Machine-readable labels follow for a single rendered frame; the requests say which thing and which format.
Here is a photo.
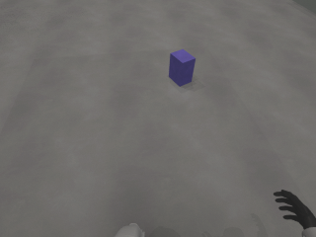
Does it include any right robot forearm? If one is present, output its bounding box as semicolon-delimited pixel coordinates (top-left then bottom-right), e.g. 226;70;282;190
301;227;316;237

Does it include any robot left thigh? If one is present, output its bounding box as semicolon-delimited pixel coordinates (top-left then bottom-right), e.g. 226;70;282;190
114;225;145;237

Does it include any carton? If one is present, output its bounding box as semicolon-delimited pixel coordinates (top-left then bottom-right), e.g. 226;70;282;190
169;49;196;87

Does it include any robot right hand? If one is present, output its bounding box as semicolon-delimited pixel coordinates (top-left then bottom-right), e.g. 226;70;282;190
274;190;316;230

